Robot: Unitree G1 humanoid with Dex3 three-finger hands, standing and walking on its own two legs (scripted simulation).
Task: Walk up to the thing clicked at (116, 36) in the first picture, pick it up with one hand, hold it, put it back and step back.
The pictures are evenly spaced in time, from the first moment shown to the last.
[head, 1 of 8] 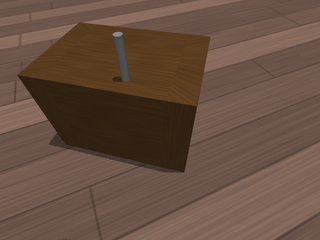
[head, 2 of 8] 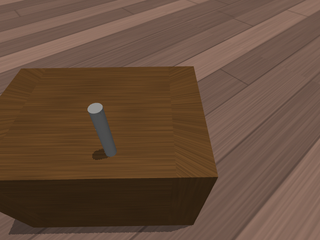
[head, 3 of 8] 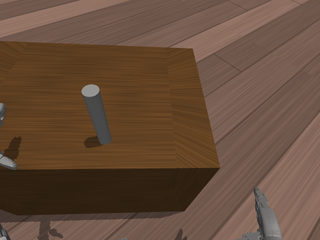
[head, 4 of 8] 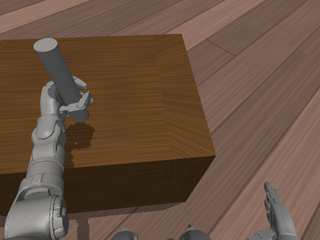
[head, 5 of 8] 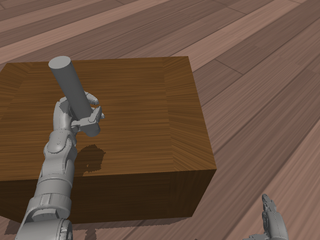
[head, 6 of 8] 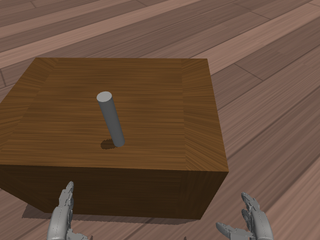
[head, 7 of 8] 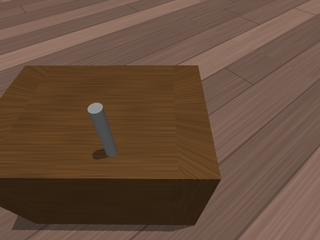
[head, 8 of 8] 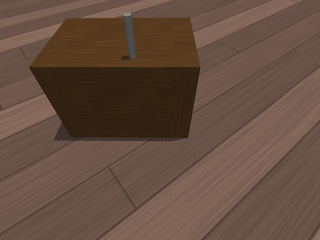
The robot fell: no
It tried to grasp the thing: yes
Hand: left
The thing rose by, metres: 0.24
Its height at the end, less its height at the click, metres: +0.00
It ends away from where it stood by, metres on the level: 0.01
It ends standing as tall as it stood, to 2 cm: yes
